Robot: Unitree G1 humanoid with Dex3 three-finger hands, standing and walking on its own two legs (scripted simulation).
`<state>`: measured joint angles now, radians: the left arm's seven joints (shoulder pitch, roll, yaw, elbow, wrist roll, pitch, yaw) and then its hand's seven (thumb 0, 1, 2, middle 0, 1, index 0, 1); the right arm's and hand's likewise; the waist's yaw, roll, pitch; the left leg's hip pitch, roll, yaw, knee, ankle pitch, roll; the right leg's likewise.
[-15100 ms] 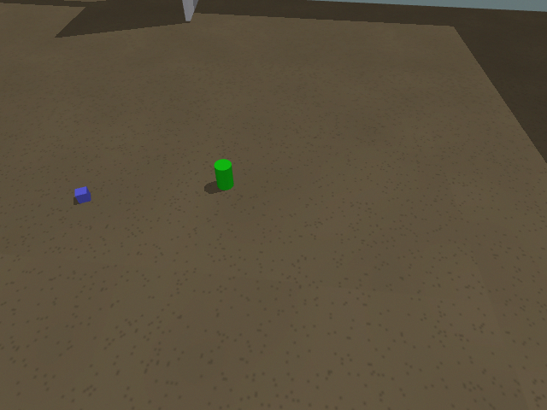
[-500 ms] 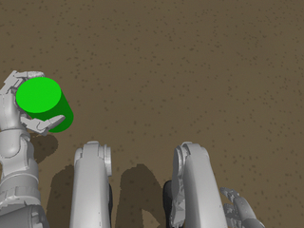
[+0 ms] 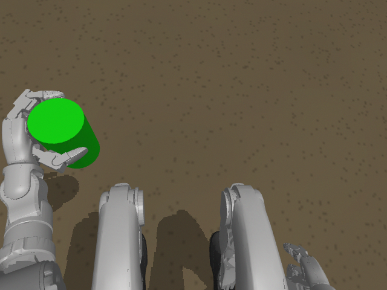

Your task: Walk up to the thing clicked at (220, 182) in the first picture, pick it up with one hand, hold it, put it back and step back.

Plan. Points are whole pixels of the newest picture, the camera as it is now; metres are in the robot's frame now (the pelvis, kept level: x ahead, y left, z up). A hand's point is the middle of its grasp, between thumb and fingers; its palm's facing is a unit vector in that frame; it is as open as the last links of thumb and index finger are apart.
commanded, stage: lift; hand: left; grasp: from the side
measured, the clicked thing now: (69, 137) +0.41 +0.26 -0.05
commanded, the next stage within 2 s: hold in 1.98 s
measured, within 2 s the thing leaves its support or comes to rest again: neither
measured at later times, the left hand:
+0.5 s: hand (29, 112) +0.38 +0.24 +0.11, palm faces +0.20 -0.98 -0.06, open 11.9 cm
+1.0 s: hand out of the picture +0.38 +0.23 +0.27, palm faces +0.23 -0.97 -0.04, open 11.9 cm
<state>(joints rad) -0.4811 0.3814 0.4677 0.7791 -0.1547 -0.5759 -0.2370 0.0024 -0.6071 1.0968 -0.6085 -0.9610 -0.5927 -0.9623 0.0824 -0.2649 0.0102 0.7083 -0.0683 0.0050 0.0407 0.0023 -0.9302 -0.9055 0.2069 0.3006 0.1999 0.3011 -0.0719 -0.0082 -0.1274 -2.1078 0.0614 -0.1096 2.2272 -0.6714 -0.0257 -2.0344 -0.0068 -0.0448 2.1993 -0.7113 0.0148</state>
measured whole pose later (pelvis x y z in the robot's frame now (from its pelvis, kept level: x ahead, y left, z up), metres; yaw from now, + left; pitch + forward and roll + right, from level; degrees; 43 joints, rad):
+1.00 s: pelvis +0.05 +0.01 +0.25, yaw +4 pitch +21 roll -3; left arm -0.13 0.24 0.20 0.34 -0.17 -0.32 -0.04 0.00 -0.60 1.09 -0.61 -0.95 -0.60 -0.95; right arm 0.19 -0.23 0.00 0.64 0.02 -0.07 -0.04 0.01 -0.91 -0.90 0.21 0.30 0.20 0.30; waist -0.03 0.02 -0.16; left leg -1.19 0.06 -0.04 1.39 -0.56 -0.01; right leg -1.12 -0.03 -0.05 1.35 -0.58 0.02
